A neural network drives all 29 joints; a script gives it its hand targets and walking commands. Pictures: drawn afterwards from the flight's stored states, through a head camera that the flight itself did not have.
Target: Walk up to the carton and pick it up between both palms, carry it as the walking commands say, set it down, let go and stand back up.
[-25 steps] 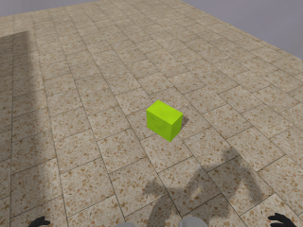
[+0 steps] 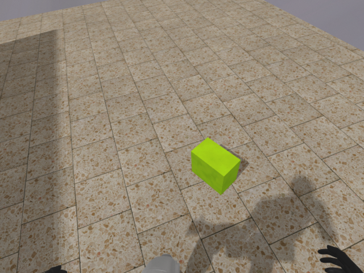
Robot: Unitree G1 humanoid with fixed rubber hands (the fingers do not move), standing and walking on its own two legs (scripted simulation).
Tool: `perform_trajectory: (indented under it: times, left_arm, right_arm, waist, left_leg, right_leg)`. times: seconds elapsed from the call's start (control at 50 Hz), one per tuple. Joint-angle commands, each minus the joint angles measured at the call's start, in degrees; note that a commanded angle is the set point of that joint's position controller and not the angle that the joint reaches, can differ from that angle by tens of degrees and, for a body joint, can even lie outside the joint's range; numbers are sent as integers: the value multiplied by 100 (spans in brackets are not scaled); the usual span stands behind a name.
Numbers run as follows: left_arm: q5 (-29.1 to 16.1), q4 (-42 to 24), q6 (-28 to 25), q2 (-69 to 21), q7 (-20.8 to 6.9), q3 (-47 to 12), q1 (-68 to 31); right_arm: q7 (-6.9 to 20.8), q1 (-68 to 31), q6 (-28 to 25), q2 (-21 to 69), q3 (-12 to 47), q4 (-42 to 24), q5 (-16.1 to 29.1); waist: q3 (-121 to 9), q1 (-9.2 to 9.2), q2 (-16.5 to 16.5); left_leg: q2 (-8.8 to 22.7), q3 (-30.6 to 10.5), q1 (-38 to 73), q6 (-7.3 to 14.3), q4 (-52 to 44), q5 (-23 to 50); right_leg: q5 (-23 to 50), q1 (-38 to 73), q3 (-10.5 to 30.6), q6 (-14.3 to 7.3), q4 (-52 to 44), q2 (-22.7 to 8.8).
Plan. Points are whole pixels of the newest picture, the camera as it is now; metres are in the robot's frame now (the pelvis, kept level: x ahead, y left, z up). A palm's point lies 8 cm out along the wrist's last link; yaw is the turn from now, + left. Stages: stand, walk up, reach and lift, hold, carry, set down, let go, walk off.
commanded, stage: walk up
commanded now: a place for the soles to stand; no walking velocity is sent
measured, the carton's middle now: (214, 165) +0.79 -0.06 -0.63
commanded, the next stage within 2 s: none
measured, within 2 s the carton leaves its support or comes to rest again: neither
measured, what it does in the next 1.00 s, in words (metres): walks ahead: right foot, then left foot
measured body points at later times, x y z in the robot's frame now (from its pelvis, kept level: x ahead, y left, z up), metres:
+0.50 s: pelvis +0.18 -0.01 +0.00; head +0.20 -0.03 +0.45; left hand +0.31 +0.31 -0.05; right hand +0.28 -0.34 -0.09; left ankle +0.22 +0.12 -0.66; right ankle +0.20 -0.13 -0.70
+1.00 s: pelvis +0.26 +0.02 +0.03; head +0.29 +0.03 +0.48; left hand +0.40 +0.34 -0.08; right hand +0.41 -0.30 -0.07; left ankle +0.29 +0.14 -0.70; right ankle +0.20 -0.13 -0.70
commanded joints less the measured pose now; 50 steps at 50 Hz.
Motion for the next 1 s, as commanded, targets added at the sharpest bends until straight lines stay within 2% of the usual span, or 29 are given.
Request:
perform_trajectory:
  times: [0.0,0.02,0.06,0.1,0.14,0.16,0.2,0.22,0.24,0.26,0.28,0.3,0.32,0.36,0.4,0.44,0.46,0.48,0.5,0.52,0.54,0.56,0.58,0.64,0.66,0.7,0.78,0.92,0.98]
  left_arm:
    - [-189,-812,14,1253,-68,463,-737]
    - [-189,-819,28,1252,-87,469,-684]
    - [-176,-752,-6,1216,-93,437,-640]
    - [-204,-597,-18,1194,-94,410,-502]
    - [-190,-564,-25,1141,-115,412,-484]
    - [-184,-512,-33,1120,-127,415,-377]
    - [-171,-213,-81,1064,-124,464,292]
    - [-157,-2,-108,1245,-64,586,865]
    - [-120,-18,-129,1767,36,766,1111]
    - [-34,-330,-124,2214,163,821,905]
    - [-15,-363,-83,2110,266,813,558]
    - [-5,-360,-133,2003,326,775,345]
    - [-40,-301,-178,1836,352,740,290]
    - [-40,-248,-207,1659,339,658,179]
    - [-29,-214,-193,1414,293,551,-92]
    - [-20,-266,-149,1250,228,426,-572]
    - [-46,-278,-111,1208,183,356,-889]
    - [-114,-246,-60,1173,130,289,-1125]
    - [-197,-236,-56,1047,73,203,-1154]
    - [-340,-179,-55,940,43,155,-890]
    - [-424,-23,-1,936,83,139,-699]
    - [-430,105,57,888,90,147,-636]
    - [-408,255,91,988,139,187,-666]
    - [-370,628,50,1213,150,139,-1030]
    - [-378,702,49,1258,138,158,-1216]
    - [-397,912,40,1148,147,132,-1309]
    - [-393,1383,62,1053,189,119,-1340]
    - [-355,2009,89,887,168,115,-1702]
    - [-332,2250,90,837,159,119,-1865]
  right_arm:
    - [-333,920,-90,-1791,-706,-369,-226]
    - [-375,941,-107,-1732,-681,-371,-208]
    - [-410,806,-154,-1694,-640,-304,-145]
    - [-381,569,-189,-1677,-588,-277,-110]
    - [-323,332,-198,-1577,-550,-330,-116]
    - [-282,155,-195,-1532,-533,-355,-119]
    - [-188,-464,-133,-1346,-487,-434,-73]
    - [-139,-583,-86,-1005,-388,-466,-85]
    - [-90,-492,-74,-596,-270,-566,-5]
    - [-106,-354,-27,-834,-295,-759,48]
    - [-152,-669,80,-1423,-461,-725,59]
    - [-117,-650,127,-1492,-475,-654,43]
    - [-90,-408,93,-1384,-477,-521,-7]
    - [-97,-48,22,-1141,-450,-251,-22]
    - [-111,-8,17,-1068,-403,-141,-59]
    - [-116,6,19,-939,-384,-25,-2]
    - [-122,133,24,-856,-376,107,52]
    - [-146,319,16,-867,-388,246,77]
    - [-197,345,21,-1168,-469,353,45]
    - [-232,-69,17,-1592,-532,257,15]
    - [-260,-438,27,-1640,-499,157,47]
    - [-292,-738,33,-1480,-418,173,80]
    - [-309,-819,46,-1319,-340,272,127]
    - [-265,-990,103,-1142,-254,630,211]
    - [-266,-943,115,-1148,-231,785,221]
    - [-268,-1014,114,-1239,-208,1047,200]
    - [-253,-1366,110,-1078,-129,1388,191]
    - [-240,-1836,115,-907,-80,1963,186]
    - [-234,-1954,113,-855,-81,2191,177]
  waist:
    - [-352,-1073,73]
    - [-159,-1034,10]
    - [10,-886,115]
    - [69,-753,413]
    - [176,-662,702]
    - [135,-549,823]
    - [-121,-16,694]
    - [-383,307,96]
    - [-707,509,-1720]
    - [-839,402,-1555]
    - [-399,370,-616]
    - [-76,250,-553]
    - [-98,134,-516]
    - [-352,53,-739]
    - [-407,-38,-808]
    - [-382,-157,-1099]
    - [-437,-308,-1245]
    - [-531,-506,-1217]
    - [-710,-575,-732]
    - [-890,-363,109]
    - [-1141,-289,61]
    - [-1045,-174,-180]
    - [-900,-203,-255]
    - [-1012,-379,-301]
    - [-1064,-443,-289]
    - [-1136,-430,-2]
    - [-1236,-343,58]
    - [-1089,-284,230]
    - [-1031,-281,145]
  left_leg:
    - [2200,-4555,2559,1749,-3194,-3517]
    - [2250,-4273,2367,1767,-3154,-3237]
    - [2171,-3709,1954,1630,-2985,-2305]
    - [2090,-3121,1601,1548,-2744,-1330]
    - [2037,-2595,1110,1472,-2610,-972]
    - [1922,-2248,824,1358,-2505,-1009]
    - [1348,-1141,-456,862,-1684,-1542]
    - [904,-743,-1335,497,-579,-1908]
    - [124,60,-1914,106,1659,-1721]
    - [-389,-733,-2133,-35,2543,-1690]
    - [-40,-976,-2140,-59,2785,-1642]
    - [81,-927,-2217,-88,2816,-1390]
    - [202,-902,-2208,-28,2641,-1326]
    - [325,-894,-1852,-82,2296,-1259]
    - [405,-803,-1151,-157,1625,-1199]
    - [351,-520,-2,-144,388,-858]
    - [222,-303,804,-101,-318,-247]
    - [155,-272,1588,-50,-1110,966]
    - [467,-902,2083,42,-1338,1964]
    - [1137,-1862,1782,337,-1772,2580]
    - [1539,-2557,1298,916,-1908,2390]
    - [1557,-2228,909,987,-1851,2137]
    - [1418,-1804,720,884,-1550,1901]
    - [906,-1154,1313,278,-1211,2494]
    - [820,-1040,1605,210,-1169,2752]
    - [933,-1043,1925,322,-1256,3365]
    - [1006,-838,2043,435,-1402,3837]
    - [911,-455,2153,310,-1882,3588]
    - [887,-352,2212,257,-2089,3354]
  right_leg:
    - [-457,-3262,981,-302,2483,209]
    - [-312,-3304,988,-289,2563,113]
    - [-272,-3060,1073,-313,2214,21]
    - [-163,-2725,1111,-307,1668,-68]
    - [-200,-2265,965,-303,1017,-92]
    - [19,-1805,805,-286,585,-48]
    - [1052,317,407,-271,-701,237]
    - [788,1551,888,-302,-1098,298]
    - [-1035,1761,2993,-531,-2416,-792]
    - [-2434,1348,5661,-1170,-3665,-1879]
    - [-3040,1007,5698,-1616,-3896,-2081]
    - [-2192,978,5367,-1763,-3602,-2021]
    - [-947,1100,4749,-1744,-3121,-1946]
    - [1193,1214,3731,-1893,-2520,-1975]
    - [2562,790,2972,-1758,-2259,-1809]
    - [3561,44,1995,-1329,-1881,-1291]
    - [3852,-419,1435,-1053,-1597,-984]
    - [3600,-828,1065,-716,-1233,-731]
    - [3270,-1085,856,-384,-739,-530]
    - [2817,-814,462,-127,-65,-86]
    - [2032,-332,618,-77,154,162]
    - [1210,94,713,-153,-319,141]
    - [1115,429,748,-194,-820,92]
    - [2504,339,1098,-292,-1487,-267]
    - [2604,190,1104,-295,-1500,-281]
    - [2731,246,922,-224,-1359,-137]
    - [3015,653,868,-209,-1563,-122]
    - [3232,909,834,-213,-2131,-188]
    - [3286,1008,835,-206,-2374,-226]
